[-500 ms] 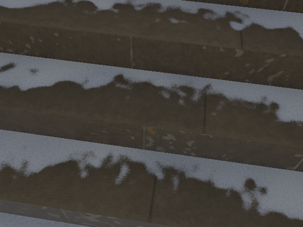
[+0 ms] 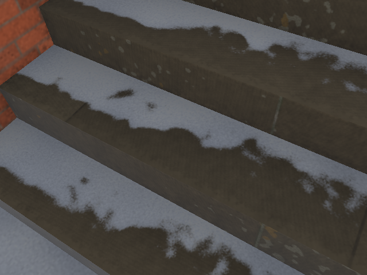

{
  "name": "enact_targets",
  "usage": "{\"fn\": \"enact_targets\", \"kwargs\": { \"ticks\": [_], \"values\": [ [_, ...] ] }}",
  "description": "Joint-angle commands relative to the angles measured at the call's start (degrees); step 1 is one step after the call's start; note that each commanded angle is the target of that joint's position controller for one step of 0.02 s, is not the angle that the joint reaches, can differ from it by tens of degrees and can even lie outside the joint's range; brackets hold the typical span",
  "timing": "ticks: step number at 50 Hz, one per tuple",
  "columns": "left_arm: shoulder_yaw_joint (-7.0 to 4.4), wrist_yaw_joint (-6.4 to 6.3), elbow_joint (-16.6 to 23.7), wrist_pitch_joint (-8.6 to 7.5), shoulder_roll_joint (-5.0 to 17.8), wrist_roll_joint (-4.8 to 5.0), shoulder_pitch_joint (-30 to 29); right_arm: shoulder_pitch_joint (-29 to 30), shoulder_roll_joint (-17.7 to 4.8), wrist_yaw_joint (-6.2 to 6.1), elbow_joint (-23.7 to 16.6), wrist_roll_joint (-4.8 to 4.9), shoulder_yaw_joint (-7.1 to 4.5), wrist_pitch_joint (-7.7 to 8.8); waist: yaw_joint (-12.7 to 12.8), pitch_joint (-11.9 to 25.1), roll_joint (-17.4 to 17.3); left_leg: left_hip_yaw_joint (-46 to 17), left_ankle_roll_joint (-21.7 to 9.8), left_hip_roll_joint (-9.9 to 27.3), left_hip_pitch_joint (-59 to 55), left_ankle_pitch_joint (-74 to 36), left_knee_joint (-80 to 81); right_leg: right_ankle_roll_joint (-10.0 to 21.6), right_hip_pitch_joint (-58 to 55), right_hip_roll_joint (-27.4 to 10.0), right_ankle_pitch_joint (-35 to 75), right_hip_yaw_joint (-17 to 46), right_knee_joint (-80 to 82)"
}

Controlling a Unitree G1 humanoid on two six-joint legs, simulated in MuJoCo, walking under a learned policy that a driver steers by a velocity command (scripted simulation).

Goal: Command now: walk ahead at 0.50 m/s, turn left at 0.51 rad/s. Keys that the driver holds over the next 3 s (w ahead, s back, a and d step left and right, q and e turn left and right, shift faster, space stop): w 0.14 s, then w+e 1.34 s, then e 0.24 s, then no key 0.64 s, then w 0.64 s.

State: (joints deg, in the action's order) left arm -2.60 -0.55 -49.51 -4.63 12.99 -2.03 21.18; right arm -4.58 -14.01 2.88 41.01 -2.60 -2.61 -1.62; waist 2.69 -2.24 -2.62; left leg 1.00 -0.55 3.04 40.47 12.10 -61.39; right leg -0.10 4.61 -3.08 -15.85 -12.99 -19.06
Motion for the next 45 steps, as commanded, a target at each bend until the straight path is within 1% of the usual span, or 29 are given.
{"fn": "enact_targets", "kwargs": {
  "ticks": [1,4,6,7,8,9,11,12,13,16,20,21,23,26,28,30,31,32,33,34,35,36,37,38,39,40,42,43,45],
  "values": [
    [-1.55,-0.18,4.75,-0.50,7.75,0.15,-2.95,4.25,0.81,-0.34,-5.74,0.72,1.17,0.47,-0.90,3.18,9.57,4.15,-1.56,-0.76,-11.30,-0.54,12.62,6.94,2.76,-13.24,34.51,2.27,3.89],
    [-2.03,0.13,4.54,0.41,10.36,1.24,-1.82,-4.56,-2.27,-1.19,-3.87,-0.38,-0.64,1.74,-3.32,9.36,9.64,5.99,-4.48,-6.28,-21.22,0.24,25.28,6.22,-4.75,-12.89,59.98,1.78,-12.28],
    [-1.31,0.30,5.94,1.33,8.28,3.26,-3.92,-16.50,-3.07,-1.43,0.86,-1.11,-1.44,4.09,-9.51,12.42,7.34,4.39,-4.46,-5.36,-41.08,-16.40,41.74,3.67,7.38,-8.47,36.74,0.58,-33.24],
    [0.46,0.41,7.83,1.67,-0.43,1.97,-0.54,-16.11,-10.11,-1.67,0.74,-1.31,-2.55,4.51,-4.34,12.58,-8.14,-15.38,-6.09,11.45,-51.92,-53.84,33.97,0.67,26.37,-2.30,-13.15,0.56,-54.11],
    [0.18,-0.47,6.92,3.11,1.62,4.03,4.12,-22.53,-15.84,-2.39,0.87,-0.06,-4.68,3.43,-8.89,25.94,-11.46,-26.11,-18.55,22.44,-57.29,-56.04,38.15,0.00,30.61,2.18,-12.62,8.54,-74.74],
    [-0.17,-1.06,7.25,3.55,2.06,3.05,-1.18,-19.62,-14.52,-2.58,0.28,0.20,-4.82,2.81,-8.89,20.98,-4.33,-24.11,-20.86,20.94,-51.27,-35.40,41.55,0.24,38.21,1.60,-9.38,11.08,-89.45],
    [0.02,-1.55,9.71,2.88,-0.13,1.62,-11.16,-17.44,-8.80,-2.52,3.63,0.15,-2.73,3.47,-7.05,6.11,-1.18,-17.86,-15.46,15.29,-41.28,-13.81,42.96,2.46,53.04,2.95,-10.52,12.28,-104.89],
    [0.45,-1.03,10.57,2.90,-1.21,1.20,-11.37,-17.98,-4.85,-2.71,5.09,0.25,-1.19,3.99,-4.95,3.31,1.34,-13.94,-12.06,13.34,-36.63,-9.26,42.70,3.67,54.79,2.71,-8.45,15.16,-103.30],
    [0.91,-0.94,10.89,3.64,-3.35,1.54,-11.44,-19.40,-1.72,-2.52,7.29,0.02,-0.06,4.20,-3.86,2.22,-0.90,-12.85,-10.67,13.40,-34.30,-1.00,44.39,4.66,58.07,4.33,-9.80,14.68,-109.82],
    [3.03,-0.93,15.50,5.13,-8.11,1.74,-17.61,-21.80,-1.29,-2.66,11.85,0.32,0.97,5.28,-2.58,-1.35,-1.86,-12.19,-8.70,15.61,-31.40,17.62,48.72,6.60,71.93,7.64,-10.50,17.34,-119.71],
    [4.65,-1.86,21.24,6.28,-7.95,0.94,-24.29,-17.63,-1.73,-2.70,13.43,1.12,2.67,7.50,1.52,-5.14,1.99,-2.26,-4.19,11.48,-18.10,13.89,54.42,5.51,70.96,6.73,-4.70,12.91,-107.61],
    [5.10,-1.65,22.76,6.43,-8.40,0.89,-26.63,-18.11,-1.56,-3.91,14.40,1.47,3.22,7.63,1.27,-5.25,1.59,-1.21,-5.13,10.84,-16.08,10.57,56.67,4.95,67.68,5.99,-3.54,12.24,-102.21],
    [5.54,-1.64,24.42,6.93,-8.21,0.20,-28.46,-20.64,-5.64,-6.20,15.56,2.56,2.82,7.81,0.38,-2.16,-1.94,-0.32,-8.59,11.43,-24.85,-7.68,61.18,4.70,65.79,4.02,-8.98,8.15,-96.11],
    [6.13,-0.86,19.93,6.59,-7.41,1.00,-22.96,-22.64,-4.81,-7.09,15.02,4.63,3.04,6.40,0.25,5.24,1.92,12.68,-7.67,7.46,-34.67,-51.07,57.50,7.55,45.50,3.56,-12.92,0.16,-71.26],
    [5.73,-0.86,16.36,7.14,-7.10,2.45,-15.25,-21.86,-10.56,-8.04,11.94,3.76,1.38,5.92,3.12,14.73,-7.19,13.22,-9.10,12.31,-40.62,-98.93,44.73,8.38,30.56,9.52,-19.40,-2.67,-62.43],
    [3.82,-0.54,15.19,6.41,-1.38,1.15,-7.65,-21.41,-12.98,-6.34,8.41,3.94,-0.35,5.23,5.00,22.43,-13.26,12.45,-11.58,15.36,-45.87,-110.60,22.71,11.34,20.13,14.63,-26.07,2.50,-48.60],
    [1.97,-0.13,14.55,5.50,2.77,0.07,-4.78,-18.84,-12.76,-5.92,5.41,2.58,-0.90,5.87,7.35,22.15,-10.03,10.14,-9.56,14.17,-35.24,-90.71,6.20,14.57,12.20,10.50,-26.54,21.07,-36.52],
    [-0.82,-1.06,11.66,6.38,11.25,-0.07,-2.98,-11.43,-7.29,-2.35,-1.02,1.51,-0.57,6.39,6.32,19.45,13.16,6.50,-4.31,-1.48,-6.44,-17.44,-15.29,21.39,2.38,-3.10,-27.52,60.57,-8.74],
    [-0.55,1.59,12.38,6.54,10.94,-3.07,11.27,-16.38,-6.43,4.05,4.99,-2.67,-1.33,4.26,14.54,9.62,14.78,-24.30,-7.34,-10.65,16.88,-14.86,-48.80,21.95,2.84,-5.56,-10.17,75.02,-3.67],
    [-1.34,3.82,6.60,5.73,11.08,-2.87,9.93,-14.20,-6.09,3.85,2.93,0.62,-2.18,5.08,8.84,-1.52,4.94,-28.16,-7.47,-13.01,30.49,-16.62,-58.02,16.49,6.79,-8.34,-0.22,65.81,-6.42],
    [-1.23,5.99,2.63,4.30,8.37,-1.97,7.63,-11.15,-5.55,2.68,1.02,0.32,-1.32,5.86,5.44,0.15,-1.79,-25.10,-8.66,-12.45,33.00,-15.71,-61.37,18.08,7.54,-7.08,7.12,57.91,-10.46],
    [-0.19,6.84,-1.60,2.16,3.73,-1.90,3.69,-9.89,-2.70,1.26,-1.52,-2.60,0.60,6.39,-0.24,1.66,0.84,-22.45,-10.13,-11.52,35.21,-11.59,-62.19,18.39,7.73,-4.17,5.09,48.91,-11.21],
    [2.12,7.02,-4.22,1.51,-3.17,-2.79,-1.60,-8.58,-0.06,0.08,-1.34,-3.06,2.13,5.49,-4.94,2.68,-1.23,-20.47,-12.30,-9.26,36.03,-11.05,-62.09,17.32,13.25,-2.37,2.08,41.69,-11.57],
    [3.76,7.22,-4.37,1.27,-7.03,-3.39,-7.31,-10.84,0.82,-1.06,-0.13,-1.63,3.09,4.15,-8.52,1.51,-1.54,-17.85,-12.71,-5.87,35.66,-10.02,-61.94,16.03,20.83,-0.82,-3.11,37.39,-8.63],
    [3.98,7.67,-5.16,0.91,-6.76,-3.77,-8.51,-11.22,0.00,-1.57,-0.64,-1.40,3.41,3.04,-10.28,1.77,-2.29,-13.92,-12.32,-4.14,34.05,-13.40,-55.56,15.75,25.09,0.74,-3.59,34.10,-6.60],
    [2.83,7.71,-3.61,-0.15,-3.35,-2.81,-10.31,-8.82,-1.26,-1.66,-2.24,-0.47,3.51,3.45,-10.47,2.96,0.33,-7.64,-10.90,-2.50,27.50,-11.63,-50.40,14.47,31.40,3.05,-1.86,28.67,-3.73],
    [3.13,6.48,-5.41,-1.81,-1.64,-3.62,-1.98,-2.41,0.12,-1.08,-3.87,1.32,4.20,4.47,-7.13,5.64,4.72,-1.70,-7.51,-0.87,22.71,-11.87,-50.49,11.69,32.61,5.54,5.67,26.35,-3.63],
    [3.55,5.60,-9.15,-2.15,-1.59,-4.20,8.48,-0.20,2.19,-0.57,-3.86,0.54,5.43,4.56,-3.06,5.58,9.82,-0.85,-6.43,-1.90,31.87,-4.71,-61.77,14.24,23.66,3.75,6.83,30.85,-4.22],
    [4.50,5.34,-14.44,-2.01,-2.96,-5.16,21.78,7.62,2.38,-1.08,-5.16,-0.36,6.42,4.32,2.02,2.07,9.82,-4.78,-8.51,-2.77,51.13,7.88,-66.56,15.31,5.37,-0.08,5.10,36.99,-6.49]
  ]
}}
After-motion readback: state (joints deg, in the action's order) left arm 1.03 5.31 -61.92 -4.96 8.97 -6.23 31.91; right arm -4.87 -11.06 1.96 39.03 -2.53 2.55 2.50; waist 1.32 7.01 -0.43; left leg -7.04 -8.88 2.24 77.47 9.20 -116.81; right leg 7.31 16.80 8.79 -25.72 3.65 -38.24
